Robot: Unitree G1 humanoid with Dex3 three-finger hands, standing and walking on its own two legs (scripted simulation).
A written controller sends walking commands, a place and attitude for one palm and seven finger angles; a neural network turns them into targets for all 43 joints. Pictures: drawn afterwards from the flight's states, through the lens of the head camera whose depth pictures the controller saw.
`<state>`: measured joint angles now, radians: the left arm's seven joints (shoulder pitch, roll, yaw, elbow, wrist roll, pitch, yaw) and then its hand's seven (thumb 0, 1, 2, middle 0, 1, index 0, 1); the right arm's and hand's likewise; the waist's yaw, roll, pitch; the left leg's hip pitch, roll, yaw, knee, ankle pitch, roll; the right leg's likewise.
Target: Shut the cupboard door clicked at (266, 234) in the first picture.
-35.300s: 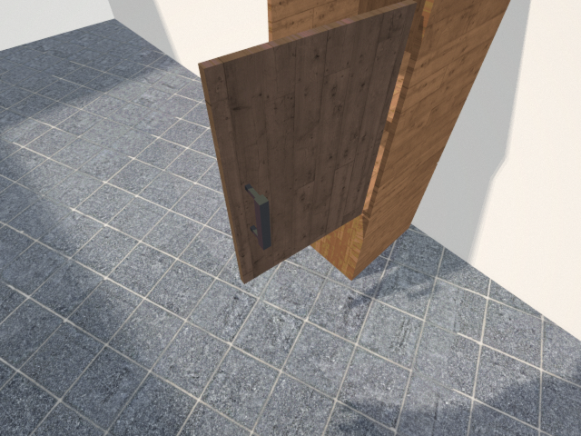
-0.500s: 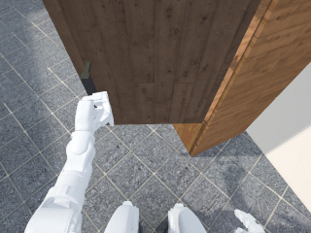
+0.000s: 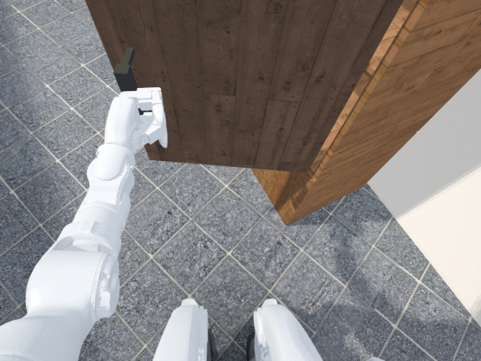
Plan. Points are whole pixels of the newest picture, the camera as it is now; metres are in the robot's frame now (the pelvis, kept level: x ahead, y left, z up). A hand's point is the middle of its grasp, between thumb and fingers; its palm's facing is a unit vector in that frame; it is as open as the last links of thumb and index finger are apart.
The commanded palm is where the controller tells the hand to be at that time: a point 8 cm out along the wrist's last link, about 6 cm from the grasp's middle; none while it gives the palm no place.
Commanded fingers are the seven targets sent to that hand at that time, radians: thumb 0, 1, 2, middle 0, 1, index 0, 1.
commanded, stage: push the door shut along its arc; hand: left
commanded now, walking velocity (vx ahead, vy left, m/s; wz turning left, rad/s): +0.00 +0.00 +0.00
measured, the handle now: (137, 93) +0.56 +0.16 +0.05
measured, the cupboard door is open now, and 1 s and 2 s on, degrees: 59 49 41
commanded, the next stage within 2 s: pull the fist back off the door in 1.12 s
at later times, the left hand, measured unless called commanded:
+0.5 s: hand (187, 98) +0.55 +0.07 +0.06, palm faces -0.28 -0.96 -0.05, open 2.9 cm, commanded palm +0.55 +0.11 +0.05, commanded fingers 0.00 0.90 0.90 -1.30 -1.50 -1.30 -1.50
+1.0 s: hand (195, 82) +0.58 +0.06 +0.06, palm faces -0.36 -0.93 -0.04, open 3.3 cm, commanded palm +0.60 +0.06 +0.05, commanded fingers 0.00 0.90 0.90 -1.30 -1.50 -1.30 -1.50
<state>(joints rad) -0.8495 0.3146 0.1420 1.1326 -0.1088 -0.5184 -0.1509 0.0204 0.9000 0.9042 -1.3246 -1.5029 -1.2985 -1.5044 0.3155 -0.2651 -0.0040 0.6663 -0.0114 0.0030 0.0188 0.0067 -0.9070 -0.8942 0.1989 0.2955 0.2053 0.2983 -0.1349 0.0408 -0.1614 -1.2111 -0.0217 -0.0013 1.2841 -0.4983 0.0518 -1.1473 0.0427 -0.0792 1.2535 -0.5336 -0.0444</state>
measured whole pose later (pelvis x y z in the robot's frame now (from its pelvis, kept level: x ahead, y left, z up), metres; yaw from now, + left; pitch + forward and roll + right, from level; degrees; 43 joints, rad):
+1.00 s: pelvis +0.00 +0.00 -0.03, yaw -2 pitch +32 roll -6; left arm -1.33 0.51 0.14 1.35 -0.04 -0.29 -0.30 0.02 0.96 1.01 -1.30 -1.50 -1.30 -1.50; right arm 0.36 -0.27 0.04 0.68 -0.03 -0.04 0.03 0.00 -0.91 -0.89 0.20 0.30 0.21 0.30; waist -0.27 0.06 -0.14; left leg -1.45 0.01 -0.04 1.42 -0.53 0.05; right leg -1.37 0.07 -0.12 1.35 -0.55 -0.05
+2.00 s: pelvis +0.04 -0.03 +0.01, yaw +0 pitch +28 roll -1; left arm -0.83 0.14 0.18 1.08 -0.01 -0.52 0.20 0.02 0.90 0.90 -1.30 -1.50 -1.30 -1.50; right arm 0.37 -0.26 -0.05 0.64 -0.08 0.03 0.12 0.00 -0.91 -0.89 0.20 0.30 0.20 0.30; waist -0.16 0.04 -0.16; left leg -1.16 0.00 0.00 1.21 -0.52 0.01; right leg -1.12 0.07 -0.06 1.20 -0.56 -0.08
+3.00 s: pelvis +0.05 +0.01 +0.11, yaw -1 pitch +2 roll -1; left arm 0.09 0.28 0.02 0.04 -0.08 -0.10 0.06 0.02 0.90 0.90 -1.01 -1.18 -1.01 -1.18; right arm 0.18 -0.22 0.03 0.50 0.05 0.07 -0.08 0.01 -0.91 -0.89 0.20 0.30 0.20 0.30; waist 0.02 0.05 -0.06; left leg -0.32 -0.04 0.03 0.61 -0.32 0.06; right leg -0.28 0.04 0.00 0.59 -0.34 -0.02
